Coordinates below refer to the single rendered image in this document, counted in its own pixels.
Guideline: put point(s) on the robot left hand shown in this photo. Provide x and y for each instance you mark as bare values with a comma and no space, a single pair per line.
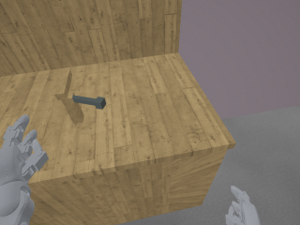
17,163

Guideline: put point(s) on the robot right hand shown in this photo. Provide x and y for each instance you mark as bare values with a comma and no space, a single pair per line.
246,211

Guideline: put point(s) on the robot left forearm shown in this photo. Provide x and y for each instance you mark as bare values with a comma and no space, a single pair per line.
16,206

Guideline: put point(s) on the tap lever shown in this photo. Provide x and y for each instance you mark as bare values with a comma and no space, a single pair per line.
99,102

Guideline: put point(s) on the counter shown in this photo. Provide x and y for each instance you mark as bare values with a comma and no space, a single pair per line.
156,146

